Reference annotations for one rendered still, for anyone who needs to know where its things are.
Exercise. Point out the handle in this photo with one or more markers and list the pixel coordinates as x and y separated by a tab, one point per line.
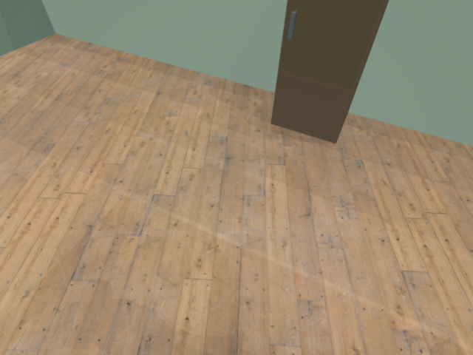
292	24

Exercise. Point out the cupboard door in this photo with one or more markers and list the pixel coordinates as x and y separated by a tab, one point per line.
330	38

